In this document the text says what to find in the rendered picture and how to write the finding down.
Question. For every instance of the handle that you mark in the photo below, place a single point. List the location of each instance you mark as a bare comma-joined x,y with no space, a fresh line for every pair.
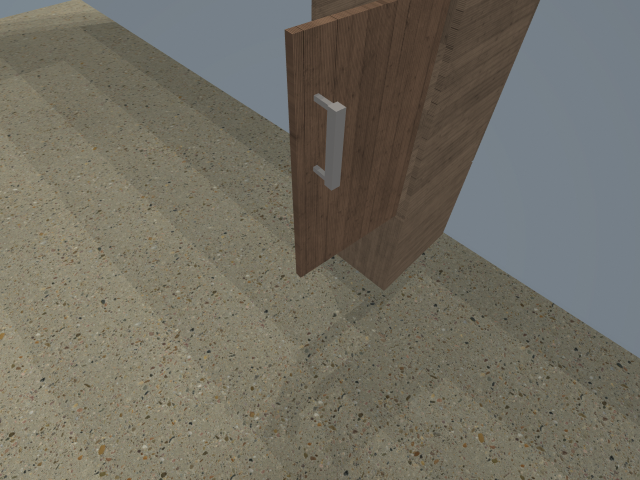
336,113

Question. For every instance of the cupboard door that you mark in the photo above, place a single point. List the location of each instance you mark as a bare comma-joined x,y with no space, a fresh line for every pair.
376,60

